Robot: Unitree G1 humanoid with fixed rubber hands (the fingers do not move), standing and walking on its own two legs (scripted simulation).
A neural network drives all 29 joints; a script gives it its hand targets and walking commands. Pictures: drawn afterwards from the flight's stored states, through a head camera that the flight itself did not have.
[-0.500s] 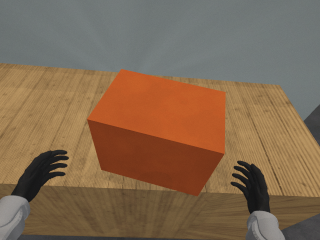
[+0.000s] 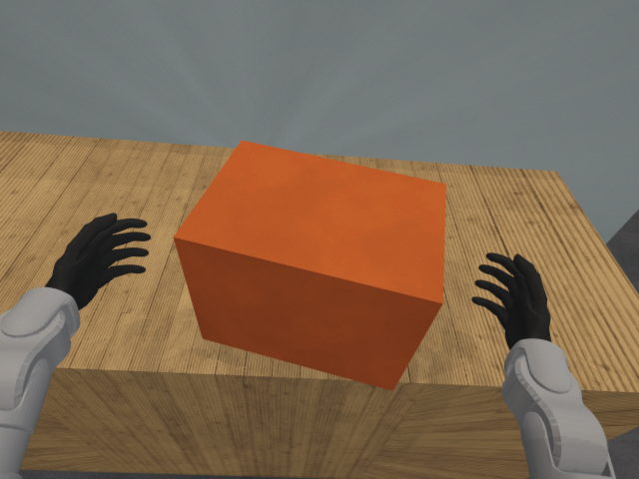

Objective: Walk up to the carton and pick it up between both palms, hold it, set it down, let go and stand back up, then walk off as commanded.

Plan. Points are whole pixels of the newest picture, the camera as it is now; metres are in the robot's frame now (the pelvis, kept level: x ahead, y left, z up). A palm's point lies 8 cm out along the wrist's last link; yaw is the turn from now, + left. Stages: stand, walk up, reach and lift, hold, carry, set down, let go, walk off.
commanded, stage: reach and lift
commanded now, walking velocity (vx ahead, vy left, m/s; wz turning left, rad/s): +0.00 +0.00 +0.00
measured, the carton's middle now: (317, 265) +0.42 +0.01 +0.02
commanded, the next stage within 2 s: none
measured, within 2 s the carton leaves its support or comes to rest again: neither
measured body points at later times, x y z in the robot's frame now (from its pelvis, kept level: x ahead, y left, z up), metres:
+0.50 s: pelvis +0.00 +0.00 +0.00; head +0.01 +0.01 +0.45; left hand +0.39 +0.28 +0.16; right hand +0.36 -0.23 +0.15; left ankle +0.02 +0.11 -0.74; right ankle +0.00 -0.14 -0.74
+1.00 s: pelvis -0.01 +0.00 +0.00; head +0.00 +0.01 +0.45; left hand +0.44 +0.25 +0.19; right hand +0.40 -0.24 +0.19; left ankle +0.02 +0.11 -0.74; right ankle +0.00 -0.14 -0.74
